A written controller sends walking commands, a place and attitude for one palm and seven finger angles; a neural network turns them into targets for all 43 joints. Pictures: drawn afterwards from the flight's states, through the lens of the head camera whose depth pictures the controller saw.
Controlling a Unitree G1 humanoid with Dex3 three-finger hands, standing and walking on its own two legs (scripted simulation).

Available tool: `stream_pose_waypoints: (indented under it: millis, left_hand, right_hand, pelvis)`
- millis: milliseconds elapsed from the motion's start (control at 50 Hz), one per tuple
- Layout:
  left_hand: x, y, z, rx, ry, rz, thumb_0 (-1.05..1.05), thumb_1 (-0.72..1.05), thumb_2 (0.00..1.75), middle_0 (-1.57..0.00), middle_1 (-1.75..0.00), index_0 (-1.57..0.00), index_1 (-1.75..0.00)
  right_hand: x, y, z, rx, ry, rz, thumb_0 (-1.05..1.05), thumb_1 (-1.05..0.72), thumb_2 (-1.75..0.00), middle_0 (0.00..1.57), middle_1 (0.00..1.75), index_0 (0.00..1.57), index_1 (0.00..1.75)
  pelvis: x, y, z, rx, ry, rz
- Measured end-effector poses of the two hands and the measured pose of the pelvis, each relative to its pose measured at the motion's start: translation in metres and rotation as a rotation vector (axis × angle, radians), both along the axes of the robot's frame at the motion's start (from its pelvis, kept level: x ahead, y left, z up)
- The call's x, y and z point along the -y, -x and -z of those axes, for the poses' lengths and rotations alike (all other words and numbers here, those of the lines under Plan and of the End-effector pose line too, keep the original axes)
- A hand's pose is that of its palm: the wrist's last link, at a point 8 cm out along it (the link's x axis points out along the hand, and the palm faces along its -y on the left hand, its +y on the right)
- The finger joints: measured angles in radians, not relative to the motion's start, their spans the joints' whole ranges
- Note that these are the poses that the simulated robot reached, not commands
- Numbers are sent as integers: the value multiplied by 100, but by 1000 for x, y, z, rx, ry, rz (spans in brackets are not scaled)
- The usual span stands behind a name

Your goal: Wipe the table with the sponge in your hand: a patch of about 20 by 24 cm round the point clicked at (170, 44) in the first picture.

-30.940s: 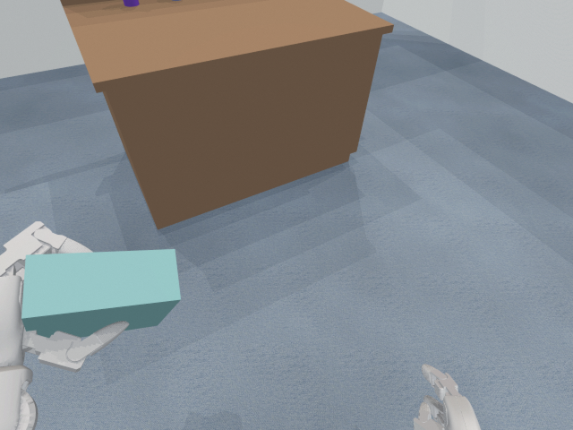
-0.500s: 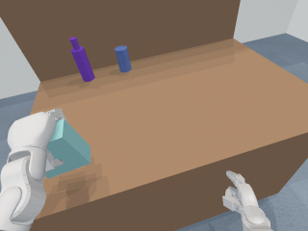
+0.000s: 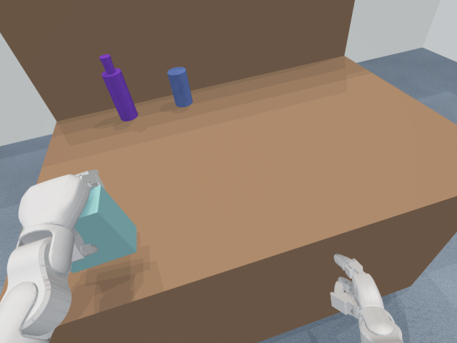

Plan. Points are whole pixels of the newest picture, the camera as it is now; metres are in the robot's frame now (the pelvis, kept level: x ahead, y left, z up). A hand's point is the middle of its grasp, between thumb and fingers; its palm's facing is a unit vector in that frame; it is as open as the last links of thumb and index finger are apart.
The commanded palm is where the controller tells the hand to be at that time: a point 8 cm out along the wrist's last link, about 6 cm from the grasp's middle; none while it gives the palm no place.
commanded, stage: move the sponge above the wiping area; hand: left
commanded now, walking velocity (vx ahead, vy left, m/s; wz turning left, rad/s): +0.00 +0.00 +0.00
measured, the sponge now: (93, 237) +0.23 +0.29 +0.09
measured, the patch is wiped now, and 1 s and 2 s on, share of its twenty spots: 0.00 0.00 0.00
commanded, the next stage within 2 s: none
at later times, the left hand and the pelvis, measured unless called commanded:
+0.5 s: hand (87, 220) +0.24 +0.28 +0.13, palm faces +0.10 -0.08 -0.99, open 10.0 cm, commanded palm +0.20 +0.28 +0.20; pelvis +0.00 +0.00 +0.00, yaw +0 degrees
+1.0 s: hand (80, 229) +0.23 +0.30 +0.11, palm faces +0.05 -0.09 -0.99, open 10.0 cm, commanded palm +0.20 +0.29 +0.18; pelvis +0.01 +0.00 +0.00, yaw +0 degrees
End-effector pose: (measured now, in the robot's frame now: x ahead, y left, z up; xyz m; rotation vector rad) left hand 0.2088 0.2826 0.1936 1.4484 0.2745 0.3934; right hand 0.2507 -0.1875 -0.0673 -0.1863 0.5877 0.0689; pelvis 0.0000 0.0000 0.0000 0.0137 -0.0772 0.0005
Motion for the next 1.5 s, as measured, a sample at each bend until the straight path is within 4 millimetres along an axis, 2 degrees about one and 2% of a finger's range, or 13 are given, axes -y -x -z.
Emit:
stream_pose_waypoints:
  millis: [280, 480, 660, 800, 1000, 1200, 1500]
  left_hand:
    - [-5, 1, 7, 3, 8, -18, 0, -49, 103, -75, -134, -75, -134]
    - [5, -5, 12, 2, 6, 33, 0, -49, 103, -75, -134, -75, -134]
    - [-4, -6, 17, -14, 14, -27, 0, -49, 103, -75, -134, -75, -134]
    - [-2, -3, 24, -42, 15, 6, 0, -49, 103, -75, -134, -75, -134]
    - [-16, -3, 31, -50, 15, -33, 0, -49, 103, -75, -134, -75, -134]
    - [-8, -7, 36, -48, 20, 24, 0, -49, 103, -75, -134, -75, -134]
    - [-19, 0, 49, -77, 34, -26, 0, -49, 103, -75, -134, -75, -134]
  right_hand:
    - [-1, 0, -1, -7, 4, 5, 2, -90, -90, 20, 30, 23, 32]
    - [-3, 1, -1, -9, -2, 11, 2, -90, -90, 20, 30, 21, 31]
    - [-2, 0, -1, -13, -2, 7, 2, -90, -90, 20, 30, 22, 31]
    - [-2, 0, -1, -12, 5, 7, 2, -90, -90, 20, 30, 22, 32]
    - [-2, 0, -1, -16, 17, 10, 2, -90, -90, 20, 30, 22, 31]
    - [-4, 0, -1, -21, 18, 20, 1, -90, -90, 20, 30, 21, 31]
    - [-6, 0, -2, -30, 29, 23, 1, -90, -90, 20, 30, 20, 30]
  pelvis:
    - [-3, -1, -1, 1, 2, -4]
    - [-5, -2, -2, 1, 2, 2]
    - [-4, -3, -2, -3, 3, -2]
    - [-4, -4, -2, -2, 5, 1]
    - [-5, -5, -2, -3, 8, -3]
    - [-9, -8, -3, -7, 9, 1]
    - [-13, -8, -3, -6, 12, -5]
